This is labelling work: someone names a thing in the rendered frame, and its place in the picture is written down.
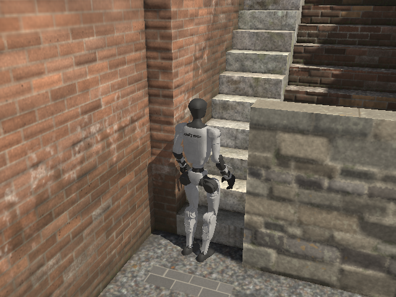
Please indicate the stairs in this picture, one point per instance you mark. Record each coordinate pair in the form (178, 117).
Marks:
(257, 67)

